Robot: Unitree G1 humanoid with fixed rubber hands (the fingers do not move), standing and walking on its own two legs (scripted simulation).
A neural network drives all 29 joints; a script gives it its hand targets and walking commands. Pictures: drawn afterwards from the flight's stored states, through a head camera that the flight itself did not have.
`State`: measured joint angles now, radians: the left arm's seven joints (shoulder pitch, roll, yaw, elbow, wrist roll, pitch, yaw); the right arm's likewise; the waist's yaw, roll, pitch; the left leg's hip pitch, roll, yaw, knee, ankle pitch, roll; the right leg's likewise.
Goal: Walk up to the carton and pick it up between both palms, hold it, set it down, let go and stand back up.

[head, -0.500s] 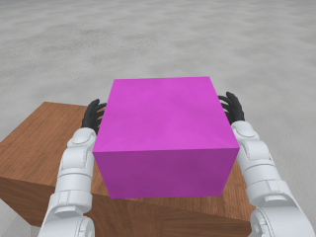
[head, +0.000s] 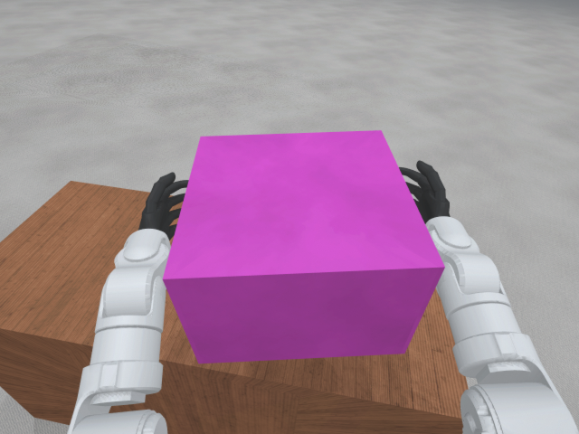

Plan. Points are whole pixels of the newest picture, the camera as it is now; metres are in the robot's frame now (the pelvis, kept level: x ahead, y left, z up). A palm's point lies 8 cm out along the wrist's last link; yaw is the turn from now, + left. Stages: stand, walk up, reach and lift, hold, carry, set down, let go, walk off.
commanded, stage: hold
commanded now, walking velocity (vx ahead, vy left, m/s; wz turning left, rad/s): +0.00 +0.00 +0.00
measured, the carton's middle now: (296, 238) +0.37 -0.01 +0.12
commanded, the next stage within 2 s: none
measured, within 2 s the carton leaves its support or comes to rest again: neither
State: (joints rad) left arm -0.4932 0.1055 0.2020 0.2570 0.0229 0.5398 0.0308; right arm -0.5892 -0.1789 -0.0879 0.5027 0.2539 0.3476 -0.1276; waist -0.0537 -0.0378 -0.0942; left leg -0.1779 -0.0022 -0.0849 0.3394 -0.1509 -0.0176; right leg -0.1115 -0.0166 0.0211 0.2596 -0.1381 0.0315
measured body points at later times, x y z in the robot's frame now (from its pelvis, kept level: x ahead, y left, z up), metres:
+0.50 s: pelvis -0.01 -0.02 +0.00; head -0.05 -0.03 +0.45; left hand +0.35 +0.17 +0.16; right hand +0.36 -0.20 +0.16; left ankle +0.02 +0.12 -0.75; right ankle +0.00 -0.14 -0.75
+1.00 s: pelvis +0.00 -0.01 +0.00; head -0.05 +0.01 +0.45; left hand +0.37 +0.15 +0.17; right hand +0.36 -0.23 +0.18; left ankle +0.02 +0.12 -0.75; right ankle +0.00 -0.14 -0.75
